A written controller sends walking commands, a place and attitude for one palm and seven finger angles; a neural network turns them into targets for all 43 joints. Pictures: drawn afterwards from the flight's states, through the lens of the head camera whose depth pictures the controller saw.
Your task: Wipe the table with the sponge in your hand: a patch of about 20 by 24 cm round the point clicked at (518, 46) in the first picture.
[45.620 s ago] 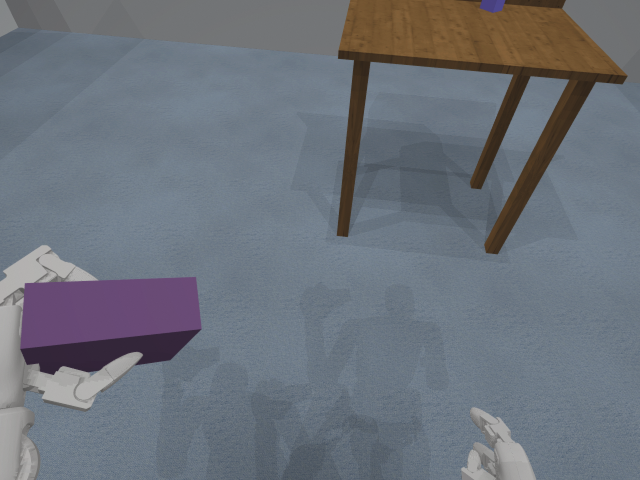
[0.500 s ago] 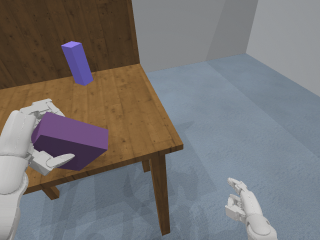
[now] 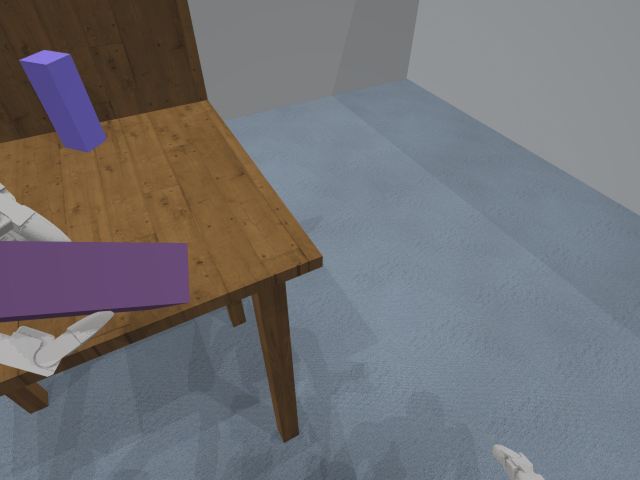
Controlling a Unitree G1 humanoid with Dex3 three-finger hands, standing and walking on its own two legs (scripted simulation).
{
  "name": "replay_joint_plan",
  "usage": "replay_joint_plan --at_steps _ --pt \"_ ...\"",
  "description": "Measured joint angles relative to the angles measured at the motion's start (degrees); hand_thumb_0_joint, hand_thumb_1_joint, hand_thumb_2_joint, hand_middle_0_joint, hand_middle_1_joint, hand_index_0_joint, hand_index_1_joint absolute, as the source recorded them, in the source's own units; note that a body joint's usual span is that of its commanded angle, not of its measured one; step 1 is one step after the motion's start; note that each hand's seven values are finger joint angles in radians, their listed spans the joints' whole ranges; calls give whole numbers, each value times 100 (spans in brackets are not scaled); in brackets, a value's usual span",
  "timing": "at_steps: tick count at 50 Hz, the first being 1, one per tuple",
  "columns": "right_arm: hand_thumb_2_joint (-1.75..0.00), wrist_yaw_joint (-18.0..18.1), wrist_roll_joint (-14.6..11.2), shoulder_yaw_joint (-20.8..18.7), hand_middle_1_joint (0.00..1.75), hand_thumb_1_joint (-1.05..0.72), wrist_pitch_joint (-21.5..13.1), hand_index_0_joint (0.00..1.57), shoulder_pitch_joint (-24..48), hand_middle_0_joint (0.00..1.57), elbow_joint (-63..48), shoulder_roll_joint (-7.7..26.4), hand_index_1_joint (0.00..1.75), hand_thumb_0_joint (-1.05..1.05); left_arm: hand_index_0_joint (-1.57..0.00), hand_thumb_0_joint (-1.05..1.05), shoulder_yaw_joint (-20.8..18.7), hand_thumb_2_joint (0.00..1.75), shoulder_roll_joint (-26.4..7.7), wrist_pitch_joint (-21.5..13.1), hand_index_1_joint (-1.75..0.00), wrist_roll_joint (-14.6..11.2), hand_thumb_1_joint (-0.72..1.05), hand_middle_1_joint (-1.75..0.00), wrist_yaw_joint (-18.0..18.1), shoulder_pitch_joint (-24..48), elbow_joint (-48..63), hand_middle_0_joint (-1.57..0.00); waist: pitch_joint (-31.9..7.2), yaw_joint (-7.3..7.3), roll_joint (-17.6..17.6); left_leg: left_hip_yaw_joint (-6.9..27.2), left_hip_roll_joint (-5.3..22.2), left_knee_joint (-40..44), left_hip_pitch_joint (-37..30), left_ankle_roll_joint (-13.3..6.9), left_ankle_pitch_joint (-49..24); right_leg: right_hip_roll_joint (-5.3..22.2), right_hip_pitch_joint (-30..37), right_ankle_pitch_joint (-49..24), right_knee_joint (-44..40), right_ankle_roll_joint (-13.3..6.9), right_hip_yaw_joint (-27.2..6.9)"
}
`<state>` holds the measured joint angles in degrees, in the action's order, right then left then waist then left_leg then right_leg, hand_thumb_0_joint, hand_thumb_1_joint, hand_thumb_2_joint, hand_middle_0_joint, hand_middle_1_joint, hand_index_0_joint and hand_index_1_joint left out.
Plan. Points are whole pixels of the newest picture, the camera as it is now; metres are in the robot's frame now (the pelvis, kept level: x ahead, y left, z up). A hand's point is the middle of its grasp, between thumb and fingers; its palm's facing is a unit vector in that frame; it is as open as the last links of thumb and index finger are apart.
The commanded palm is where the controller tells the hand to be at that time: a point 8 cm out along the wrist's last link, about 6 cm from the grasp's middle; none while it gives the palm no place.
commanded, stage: step back with the hand held close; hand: left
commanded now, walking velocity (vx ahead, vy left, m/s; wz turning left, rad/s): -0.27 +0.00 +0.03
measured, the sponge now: (117, 283) +0.24 +0.19 +0.21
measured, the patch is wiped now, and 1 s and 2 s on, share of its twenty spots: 1.00 1.00 1.00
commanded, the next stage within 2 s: stop stepping back and stand still in 0.46 s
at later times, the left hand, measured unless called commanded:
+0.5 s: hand out of the picture +0.03 +0.25 +0.26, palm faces +0.53 -0.80 -0.28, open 9.4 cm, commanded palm -0.04 +0.30 +0.27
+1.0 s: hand out of the picture -0.10 +0.21 +0.27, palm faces +0.51 -0.79 -0.34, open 9.4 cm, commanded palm -0.15 +0.25 +0.27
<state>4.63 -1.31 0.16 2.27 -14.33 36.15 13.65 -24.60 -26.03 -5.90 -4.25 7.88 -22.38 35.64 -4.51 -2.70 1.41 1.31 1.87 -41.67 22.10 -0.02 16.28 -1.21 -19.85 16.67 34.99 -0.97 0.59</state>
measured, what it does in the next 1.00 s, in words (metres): walks backwards: left foot, then right foot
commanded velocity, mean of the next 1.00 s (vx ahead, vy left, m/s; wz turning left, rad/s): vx -0.05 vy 0.03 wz -0.02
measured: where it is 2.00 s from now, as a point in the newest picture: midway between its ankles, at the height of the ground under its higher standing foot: outside the picture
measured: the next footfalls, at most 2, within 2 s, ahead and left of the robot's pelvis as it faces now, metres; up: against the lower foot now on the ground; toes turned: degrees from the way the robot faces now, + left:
left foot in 0.46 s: -0.09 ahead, +0.15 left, +0.00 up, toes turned +5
right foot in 0.74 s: -0.24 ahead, -0.11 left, +0.00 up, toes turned +0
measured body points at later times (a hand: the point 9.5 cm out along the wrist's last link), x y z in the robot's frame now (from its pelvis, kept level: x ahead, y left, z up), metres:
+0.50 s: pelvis -0.17 +0.01 -0.01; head -0.18 +0.03 +0.44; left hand +0.00 +0.30 +0.27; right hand +0.05 -0.20 -0.07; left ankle -0.13 +0.15 -0.73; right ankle -0.05 -0.11 -0.71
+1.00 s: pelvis -0.30 -0.03 +0.02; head -0.36 -0.05 +0.46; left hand -0.13 +0.25 +0.29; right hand -0.18 -0.30 -0.09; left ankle -0.31 +0.10 -0.70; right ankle -0.28 -0.10 -0.73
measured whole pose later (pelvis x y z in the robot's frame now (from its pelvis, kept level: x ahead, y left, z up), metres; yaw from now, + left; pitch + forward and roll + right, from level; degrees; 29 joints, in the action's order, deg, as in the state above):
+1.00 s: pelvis -0.30 -0.03 +0.02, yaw +2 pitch +0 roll +3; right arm 4.4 -0.5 -0.8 -1.5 -17.2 40.0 15.5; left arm -23.5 -24.8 -8.4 -3.9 7.6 -16.8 26.4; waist -8.4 -1.7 -0.4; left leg -4.1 0.5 -41.0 18.2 -1.0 22.7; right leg -0.2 -15.2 13.3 28.6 -4.0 1.6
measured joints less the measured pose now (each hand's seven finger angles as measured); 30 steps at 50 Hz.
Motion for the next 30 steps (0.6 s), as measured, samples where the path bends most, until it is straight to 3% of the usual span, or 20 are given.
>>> replay_joint_plan --at_steps 3,6,10,13,16,19,22,23,24,27,30 --pt "-90 92 53 -5 30 -90 -93 20 133 20 24 12 30 1 -83 -2 144 110 89 -28 -141 17 -49 -139 28 84 90 -79 119 45 -91 52 -46 464 -121 160 236 93 -181 -84 129 121 65" --pt "-90 72 94 33 30 -90 -202 20 304 20 -76 -101 30 1 -83 -2 -27 110 0 -35 -141 50 -49 -139 74 69 317 -79 300 212 -265 -40 -68 519 -70 104 -95 106 -235 -309 38 123 -30" --pt "-90 -21 167 77 30 -90 -404 20 415 20 -203 -252 30 1 -83 -2 -196 110 -70 -175 -141 128 -49 -139 109 397 376 -79 320 358 -333 22 -93 488 68 125 -279 34 -205 -1 384 188 -77" --pt "-90 -82 157 95 30 -90 -472 20 546 20 -164 -250 30 1 -83 -2 -183 110 163 -261 -141 178 -49 -139 128 879 185 -79 252 469 -126 168 -6 270 318 143 -294 -120 -137 -27 282 -8 -8" --pt "-90 -122 106 72 30 -90 -425 20 684 20 12 -248 30 1 -83 -2 25 110 368 -220 -141 179 -49 -139 146 1276 -27 -79 214 511 -97 225 -115 -474 631 128 451 -54 -223 -356 158 -37 72" --pt "-90 -114 107 104 30 -90 -280 20 722 20 96 -270 30 1 -83 -2 223 110 409 -111 -141 192 -49 -139 81 1351 -47 -79 162 484 -305 -7 -228 -1348 671 86 816 147 -310 -620 -35 18 17" --pt "-90 -70 118 194 30 -90 -179 20 676 20 -114 -242 30 1 -83 -2 222 110 235 -88 -141 157 -49 -139 4 1226 75 -79 167 356 -461 -207 -130 -295 50 51 643 291 -557 -848 -56 102 -3" --pt "-90 -50 126 200 30 -90 -176 20 653 20 -243 -168 30 1 -83 -2 197 110 175 -90 -141 132 -49 -139 11 1184 161 -79 163 293 -359 -118 -17 299 -141 -41 484 250 -737 -825 66 128 64" --pt "-90 -21 155 166 30 -90 -190 20 703 20 -274 -173 30 1 -83 -2 140 110 104 -114 -141 125 -49 -139 32 1177 211 -79 265 240 -366 -92 -28 300 0 -44 179 234 -953 -457 400 170 19" --pt "-90 -52 198 95 30 -90 -251 20 756 20 -186 -369 30 1 -83 -2 -83 110 34 -142 -141 83 -49 -139 91 1000 232 -79 580 342 -438 -200 43 199 132 72 -171 -119 -1437 552 2328 226 -301" --pt "-90 -177 180 56 30 -90 -430 20 562 20 -43 -509 30 1 -83 -2 -162 110 161 4 -141 46 -49 -139 114 852 354 -79 612 420 -346 -200 210 530 111 143 -514 -315 -1300 795 3168 316 -174"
